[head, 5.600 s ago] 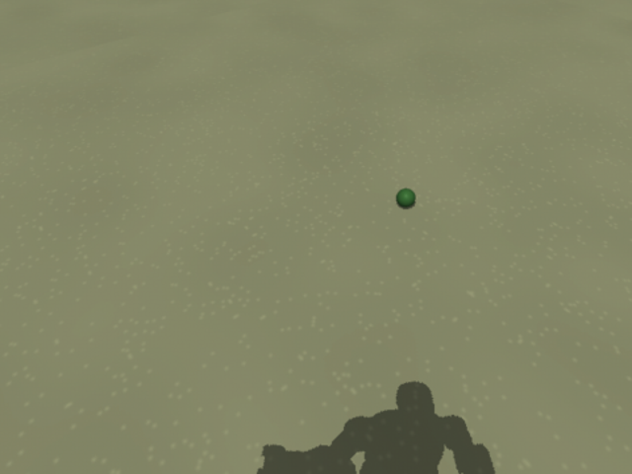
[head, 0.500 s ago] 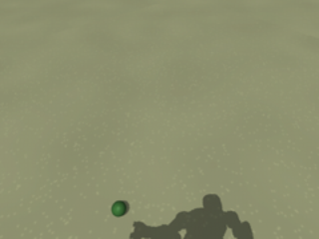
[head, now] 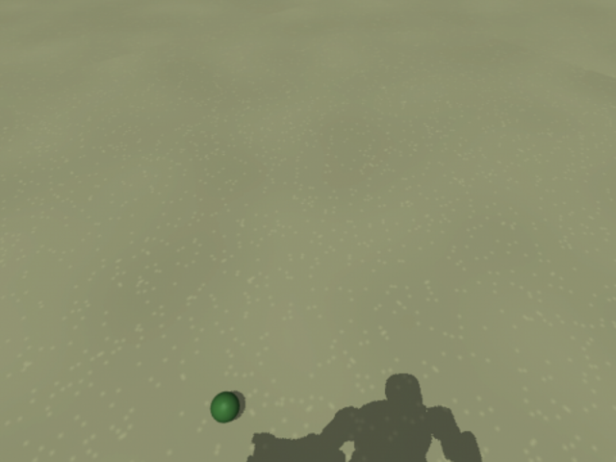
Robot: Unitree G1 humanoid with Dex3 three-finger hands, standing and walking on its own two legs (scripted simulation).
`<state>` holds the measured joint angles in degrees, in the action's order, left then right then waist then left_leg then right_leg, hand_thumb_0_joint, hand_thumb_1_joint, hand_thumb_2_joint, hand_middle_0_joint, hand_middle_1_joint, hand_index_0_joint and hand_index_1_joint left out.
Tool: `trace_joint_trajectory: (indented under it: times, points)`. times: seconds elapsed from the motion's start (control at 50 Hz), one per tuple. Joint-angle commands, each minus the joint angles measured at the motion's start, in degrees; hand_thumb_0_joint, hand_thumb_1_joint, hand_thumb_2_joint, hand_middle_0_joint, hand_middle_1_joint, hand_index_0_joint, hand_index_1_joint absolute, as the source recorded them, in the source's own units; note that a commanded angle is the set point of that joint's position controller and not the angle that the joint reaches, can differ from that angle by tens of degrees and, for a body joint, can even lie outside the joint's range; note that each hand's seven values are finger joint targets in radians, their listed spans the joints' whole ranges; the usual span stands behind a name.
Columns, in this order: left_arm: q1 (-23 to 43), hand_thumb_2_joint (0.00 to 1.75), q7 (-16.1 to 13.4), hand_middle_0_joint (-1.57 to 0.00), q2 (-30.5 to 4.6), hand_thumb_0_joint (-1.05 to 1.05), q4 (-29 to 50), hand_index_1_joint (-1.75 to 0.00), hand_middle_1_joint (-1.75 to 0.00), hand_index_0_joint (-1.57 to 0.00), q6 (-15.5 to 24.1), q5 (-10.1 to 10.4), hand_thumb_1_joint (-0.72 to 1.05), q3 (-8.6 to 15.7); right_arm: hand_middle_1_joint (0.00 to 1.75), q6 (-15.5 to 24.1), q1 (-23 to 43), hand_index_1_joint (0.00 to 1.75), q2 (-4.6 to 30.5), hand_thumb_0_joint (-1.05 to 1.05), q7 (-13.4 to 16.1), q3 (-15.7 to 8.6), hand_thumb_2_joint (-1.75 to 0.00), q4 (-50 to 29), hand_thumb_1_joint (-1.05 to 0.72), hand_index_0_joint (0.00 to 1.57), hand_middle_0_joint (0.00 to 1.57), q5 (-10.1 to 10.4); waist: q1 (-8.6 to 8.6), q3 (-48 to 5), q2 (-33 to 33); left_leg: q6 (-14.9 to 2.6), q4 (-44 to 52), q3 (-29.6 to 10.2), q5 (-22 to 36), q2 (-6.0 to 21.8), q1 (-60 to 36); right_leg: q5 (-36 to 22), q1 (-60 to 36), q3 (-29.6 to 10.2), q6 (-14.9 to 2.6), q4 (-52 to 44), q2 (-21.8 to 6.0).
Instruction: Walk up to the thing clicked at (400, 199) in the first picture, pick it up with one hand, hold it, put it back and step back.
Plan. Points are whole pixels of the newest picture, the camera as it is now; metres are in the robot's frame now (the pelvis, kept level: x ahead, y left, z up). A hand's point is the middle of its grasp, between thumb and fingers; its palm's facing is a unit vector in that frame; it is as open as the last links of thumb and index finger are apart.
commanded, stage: stand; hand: left
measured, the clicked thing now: (225, 406) +0.43 +0.28 -0.74
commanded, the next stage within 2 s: none
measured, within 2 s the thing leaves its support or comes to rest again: neither
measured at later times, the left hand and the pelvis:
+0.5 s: hand out of the picture +0.06 +0.24 -0.16, palm faces -0.01 -0.94 -0.34, open 7.4 cm; pelvis +0.00 -0.01 +0.00, yaw +1 degrees
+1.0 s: hand out of the picture +0.07 +0.24 -0.16, palm faces -0.01 -0.94 -0.34, open 7.4 cm; pelvis +0.00 -0.01 +0.00, yaw +1 degrees
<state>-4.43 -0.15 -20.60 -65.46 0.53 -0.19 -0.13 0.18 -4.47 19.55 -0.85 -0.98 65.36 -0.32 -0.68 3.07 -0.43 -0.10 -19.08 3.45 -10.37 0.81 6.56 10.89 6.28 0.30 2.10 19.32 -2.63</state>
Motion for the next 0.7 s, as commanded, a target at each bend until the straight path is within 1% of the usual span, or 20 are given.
trace_joint_trajectory:
  times: [0.0, 0.02, 0.06, 0.08, 0.14, 0.18, 0.2, 0.22, 0.26, 0.32, 0.34, 0.4, 0.46, 0.48, 0.52, 0.56, 0.58, 0.64, 0.66, 0.68]
  points:
    - [2.1, 0.90, -0.5, -0.20, -11.7, 0.00, 3.2, -0.30, -0.30, -0.20, 1.4, -0.2, 0.90, 2.2, 0.30, 1.7, 3.6, 0.30, 12.7, 0.00, 1.0, -2.3, -0.90, -3.3, -0.90, 0.20, 0.20, -0.1, 0.18, -6.8, 1.3, -0.77, 2.8, -6.4, 13.0, 7.7, -3.4, -11.8, -1.2, -4.2, -2.39, -3.2, -5.4]
    - [2.0, 0.90, -0.5, -0.20, -11.7, 0.00, 3.1, -0.30, -0.30, -0.20, 1.5, -0.1, 0.90, 2.2, 0.30, 1.6, 3.5, 0.30, 12.6, 0.00, 1.0, -2.1, -0.90, -3.1, -0.90, 0.20, 0.20, 0.0, 0.17, -6.0, 1.4, -0.62, 3.3, -6.3, 11.5, 7.4, -2.7, -10.7, -0.8, -4.3, -2.26, -3.7, -5.4]
    - [2.2, 0.90, -0.5, -0.20, -11.9, 0.00, 3.2, -0.30, -0.30, -0.20, 1.5, -0.2, 0.90, 2.2, 0.30, 1.7, 3.6, 0.30, 12.3, 0.00, 1.1, -1.9, -0.90, -3.2, -0.90, 0.20, 0.20, -0.2, 0.07, -5.8, 1.0, -0.65, 3.2, -6.2, 11.6, 7.5, -2.5, -11.7, -1.2, -4.6, -2.42, -4.1, -5.7]
    - [1.9, 0.90, -0.5, -0.20, -11.7, 0.00, 3.1, -0.30, -0.30, -0.20, 1.4, -0.2, 0.90, 2.1, 0.30, 1.6, 3.8, 0.30, 12.5, 0.00, 1.1, -2.0, -0.90, -3.1, -0.90, 0.20, 0.20, -0.1, 0.17, -5.5, 1.6, -0.46, 3.7, -6.2, 9.9, 7.4, -2.7, -9.9, -0.3, -4.3, -2.37, -4.1, -5.4]
    - [1.9, 0.90, -0.5, -0.20, -11.7, 0.00, 3.0, -0.30, -0.30, -0.20, 1.3, -0.3, 0.90, 2.2, 0.30, 1.6, 3.8, 0.30, 12.5, 0.00, 1.1, -2.0, -0.90, -3.0, -0.90, 0.20, 0.20, -0.1, 0.25, -5.4, 1.9, -0.58, 4.1, -6.3, 8.5, 7.5, -2.1, -8.8, -0.8, -4.4, -2.50, -4.7, -5.5]
    - [1.6, 0.90, -0.4, -0.20, -11.7, 0.00, 2.9, -0.30, -0.30, -0.20, 1.3, -0.3, 0.90, 2.2, 0.30, 1.7, 4.1, 0.30, 12.1, 0.00, 1.0, -1.8, -0.90, -3.1, -0.90, 0.20, 0.20, -0.1, 0.26, -4.2, 1.5, -0.36, 4.7, -6.5, 6.3, 7.3, -1.5, -6.8, 0.0, -4.4, -2.50, -5.0, -5.4]
    - [1.7, 0.90, -0.4, -0.20, -11.5, 0.00, 2.9, -0.30, -0.30, -0.20, 1.4, -0.5, 0.90, 2.2, 0.30, 1.7, 4.1, 0.30, 12.4, 0.00, 1.0, -1.9, -0.90, -3.2, -0.90, 0.20, 0.20, -0.1, 0.25, -4.5, 1.2, -0.74, 4.2, -6.5, 6.6, 7.5, -1.6, -7.7, -0.5, -4.4, -2.54, -5.2, -5.6]
    - [2.0, 0.90, -0.3, -0.20, -11.7, 0.00, 2.8, -0.30, -0.30, -0.20, 1.3, -0.4, 0.90, 2.4, 0.30, 1.7, 3.4, 0.30, 12.3, 0.00, 1.1, -1.8, -0.90, -3.0, -0.90, 0.20, 0.20, -0.1, 0.14, -4.7, 0.8, -0.62, 4.5, -6.5, 6.4, 7.3, -1.1, -7.7, -0.9, -4.5, -2.54, -5.1, -5.7]
    - [1.2, 0.90, -0.3, -0.20, -11.3, 0.00, 2.9, -0.30, -0.30, -0.20, 1.4, -0.4, 0.90, 2.2, 0.30, 1.7, 4.2, 0.30, 12.5, 0.00, 1.0, -1.9, -0.90, -3.1, -0.90, 0.20, 0.20, -0.1, 0.60, -4.4, 1.2, -0.54, 4.5, -6.7, 6.5, 7.3, -2.0, -6.5, 0.4, -4.3, -2.49, -5.4, -5.5]
    - [1.2, 0.90, -0.2, -0.20, -11.3, 0.00, 2.9, -0.30, -0.30, -0.20, 1.4, -0.4, 0.90, 2.2, 0.30, 1.7, 4.0, 0.30, 12.5, 0.00, 1.0, -1.8, -0.90, -3.1, -0.90, 0.20, 0.20, -0.1, 0.30, -4.1, 1.2, -0.58, 4.3, -6.6, 5.0, 7.3, -1.9, -6.1, 0.8, -4.5, -2.51, -5.6, -5.6]
    - [1.6, 0.90, -0.3, -0.20, -11.8, 0.00, 2.9, -0.30, -0.30, -0.20, 1.4, -0.4, 0.90, 2.3, 0.30, 1.7, 3.8, 0.30, 12.1, 0.00, 0.9, -1.8, -0.90, -3.1, -0.90, 0.20, 0.20, -0.1, 0.18, -4.1, 0.3, -0.47, 4.5, -6.9, 5.2, 7.4, -1.8, -5.7, 0.7, -4.4, -2.51, -5.7, -5.5]
    - [1.4, 0.90, -0.3, -0.20, -11.5, 0.00, 3.1, -0.30, -0.30, -0.20, 1.4, -0.4, 0.90, 2.3, 0.30, 1.6, 3.5, 0.30, 12.6, 0.00, 1.0, -1.8, -0.90, -3.1, -0.90, 0.20, 0.20, -0.2, 0.28, -5.2, 0.7, -0.75, 3.9, -6.7, 6.6, 7.4, -2.0, -7.4, -0.2, -4.5, -2.69, -5.6, -5.7]
    - [0.8, 0.90, -0.2, -0.20, -11.4, 0.00, 2.9, -0.30, -0.30, -0.20, 1.4, -0.3, 0.90, 2.2, 0.30, 1.6, 3.3, 0.30, 12.6, 0.00, 0.9, -1.7, -0.90, -3.0, -0.90, 0.20, 0.20, -0.1, 0.37, -4.2, 0.7, -0.65, 3.8, -6.6, 6.1, 7.2, -1.8, -7.4, 0.5, -4.6, -2.62, -5.9, -5.7]
    - [0.8, 0.90, -0.2, -0.20, -11.8, 0.00, 2.9, -0.30, -0.30, -0.20, 1.4, -0.3, 0.90, 2.3, 0.30, 1.6, 3.2, 0.30, 12.4, 0.00, 1.0, -1.7, -0.90, -2.9, -0.90, 0.20, 0.20, -0.1, 0.33, -4.5, 0.4, -0.55, 3.9, -6.8, 5.7, 7.3, -1.8, -6.9, 0.0, -4.5, -2.66, -5.7, -5.6]
    - [1.1, 0.90, -0.3, -0.20, -12.0, 0.00, 3.1, -0.30, -0.30, -0.20, 1.4, -0.3, 0.90, 2.4, 0.30, 1.6, 2.7, 0.30, 12.3, 0.00, 0.9, -1.6, -0.90, -2.9, -0.90, 0.20, 0.20, -0.2, 0.19, -4.7, 0.0, -0.61, 3.9, -6.8, 6.9, 7.4, -1.8, -7.5, -0.1, -4.3, -2.73, -5.3, -5.6]
    - [0.5, 0.90, -0.2, -0.20, -11.6, 0.00, 2.9, -0.30, -0.30, -0.20, 1.4, -0.3, 0.90, 2.2, 0.30, 1.7, 3.0, 0.30, 12.6, 0.00, 1.0, -1.6, -0.90, -2.9, -0.90, 0.20, 0.20, -0.2, 0.47, -4.9, 0.7, -0.67, 3.7, -6.7, 6.8, 7.5, -2.2, -7.7, -0.1, -4.5, -2.69, -5.6, -5.7]
    - [0.6, 0.90, -0.3, -0.20, -11.7, 0.00, 2.9, -0.30, -0.30, -0.20, 1.4, -0.2, 0.90, 2.3, 0.30, 1.6, 2.7, 0.30, 12.7, 0.00, 1.0, -1.5, -0.90, -2.8, -0.90, 0.20, 0.20, -0.1, 0.39, -4.2, 0.9, -0.57, 3.9, -6.7, 6.2, 7.2, -1.5, -7.4, 0.0, -4.6, -2.61, -5.8, -5.7]
    - [1.0, 0.90, -0.3, -0.20, -12.0, 0.00, 3.0, -0.30, -0.30, -0.20, 1.2, -0.3, 0.90, 2.3, 0.30, 1.5, 2.4, 0.30, 12.5, 0.00, 1.0, -1.5, -0.90, -2.8, -0.90, 0.20, 0.20, -0.3, 0.30, -3.8, -0.1, -0.45, 4.4, -6.9, 3.5, 7.2, -0.9, -3.8, 0.9, -4.4, -2.61, -6.0, -5.3]
    - [0.9, 0.90, -0.2, -0.20, -11.8, 0.00, 3.0, -0.30, -0.30, -0.20, 1.1, -0.3, 0.90, 2.3, 0.30, 1.4, 2.1, 0.30, 12.8, 0.00, 1.0, -1.5, -0.90, -2.7, -0.90, 0.20, 0.20, -0.3, 0.28, -3.2, 0.8, -0.54, 4.6, -6.8, 2.1, 7.1, -0.2, -3.8, 0.8, -4.6, -2.76, -6.2, -5.5]
    - [0.9, 0.90, -0.2, -0.20, -11.9, 0.00, 3.0, -0.30, -0.30, -0.20, 1.1, -0.5, 0.90, 2.4, 0.30, 1.5, 2.1, 0.30, 12.7, 0.00, 1.0, -1.4, -0.90, -2.7, -0.90, 0.20, 0.20, -0.3, 0.41, -3.9, 0.8, -0.66, 4.5, -7.0, 3.3, 7.5, -0.3, -5.2, -0.2, -4.6, -2.96, -5.6, -5.7]
